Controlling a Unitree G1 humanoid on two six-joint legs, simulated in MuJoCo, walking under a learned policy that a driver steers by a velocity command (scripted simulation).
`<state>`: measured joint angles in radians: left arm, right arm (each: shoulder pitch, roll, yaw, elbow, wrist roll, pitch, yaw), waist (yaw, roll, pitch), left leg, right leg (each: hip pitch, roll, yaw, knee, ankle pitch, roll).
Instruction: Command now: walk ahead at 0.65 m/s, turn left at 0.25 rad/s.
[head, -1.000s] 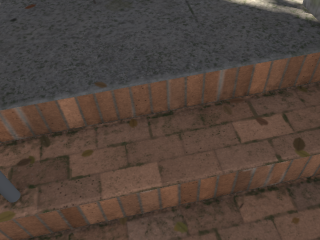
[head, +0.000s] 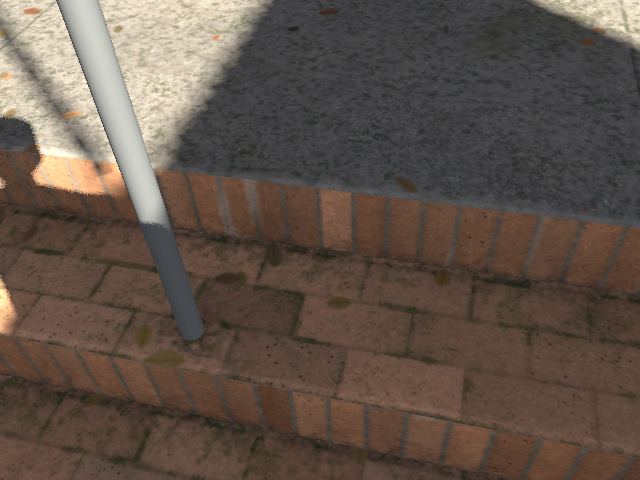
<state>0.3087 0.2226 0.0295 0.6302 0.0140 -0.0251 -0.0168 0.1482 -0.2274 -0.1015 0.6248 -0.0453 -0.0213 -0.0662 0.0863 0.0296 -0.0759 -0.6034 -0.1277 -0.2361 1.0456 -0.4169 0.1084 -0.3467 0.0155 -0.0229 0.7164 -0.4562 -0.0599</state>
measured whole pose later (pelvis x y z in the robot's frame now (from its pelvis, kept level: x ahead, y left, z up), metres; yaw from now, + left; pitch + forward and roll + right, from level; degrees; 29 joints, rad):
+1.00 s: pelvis +0.46 -0.07 +0.20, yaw -21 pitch +1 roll -1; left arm -0.03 0.14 0.01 0.51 0.01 0.09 0.01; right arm 0.36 -0.23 -0.05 0.84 0.04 -0.03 -0.03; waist 0.00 -0.02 0.12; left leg 0.05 0.22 0.39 0.51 -0.25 -0.07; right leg -0.99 -0.01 -0.18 1.33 -0.41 -0.16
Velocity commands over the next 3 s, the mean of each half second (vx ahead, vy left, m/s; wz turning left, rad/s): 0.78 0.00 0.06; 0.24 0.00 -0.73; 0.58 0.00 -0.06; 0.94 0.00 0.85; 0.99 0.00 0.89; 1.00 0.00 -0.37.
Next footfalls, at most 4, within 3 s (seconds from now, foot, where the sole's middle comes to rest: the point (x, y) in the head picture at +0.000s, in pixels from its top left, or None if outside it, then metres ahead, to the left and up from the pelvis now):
0.44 left None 0.37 0.11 -0.58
0.98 right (513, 359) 0.63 -0.22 -0.42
1.74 left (498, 144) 1.01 -0.21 -0.25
2.16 right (547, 31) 1.45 -0.38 -0.25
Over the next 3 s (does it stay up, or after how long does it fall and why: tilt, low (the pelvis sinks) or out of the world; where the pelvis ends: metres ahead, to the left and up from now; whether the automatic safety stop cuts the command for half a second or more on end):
stays up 2.07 0.01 0.48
